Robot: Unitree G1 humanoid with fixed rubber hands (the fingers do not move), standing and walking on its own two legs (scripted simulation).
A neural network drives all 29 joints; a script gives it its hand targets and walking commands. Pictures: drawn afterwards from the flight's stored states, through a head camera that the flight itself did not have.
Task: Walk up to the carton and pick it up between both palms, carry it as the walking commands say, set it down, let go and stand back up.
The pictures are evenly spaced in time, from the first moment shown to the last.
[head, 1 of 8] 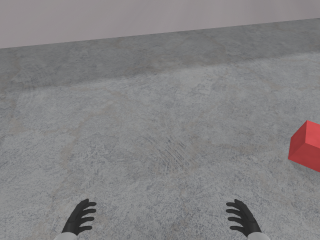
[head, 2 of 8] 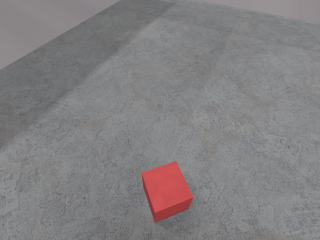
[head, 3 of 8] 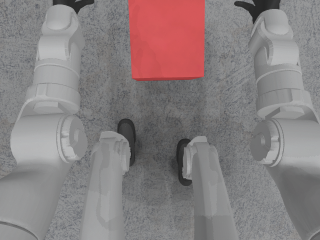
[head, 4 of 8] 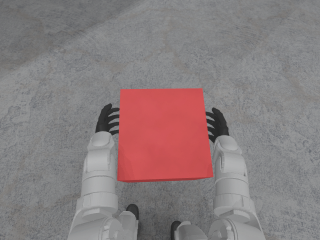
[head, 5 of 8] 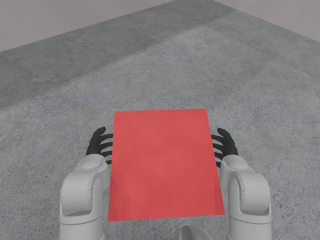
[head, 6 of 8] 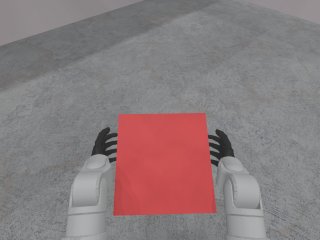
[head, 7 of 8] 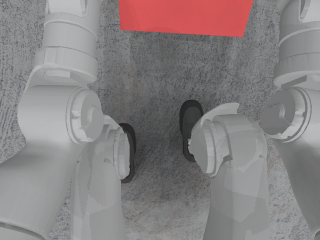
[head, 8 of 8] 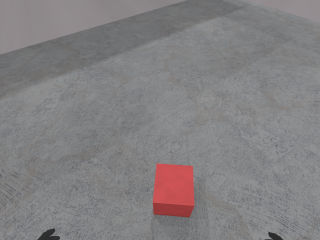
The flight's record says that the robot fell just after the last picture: no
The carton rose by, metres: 0.70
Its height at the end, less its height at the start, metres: +0.00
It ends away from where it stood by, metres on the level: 0.51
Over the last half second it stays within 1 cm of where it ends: yes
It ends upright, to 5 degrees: yes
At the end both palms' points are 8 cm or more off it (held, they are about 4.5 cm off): yes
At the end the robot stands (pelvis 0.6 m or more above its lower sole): yes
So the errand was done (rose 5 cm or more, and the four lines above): yes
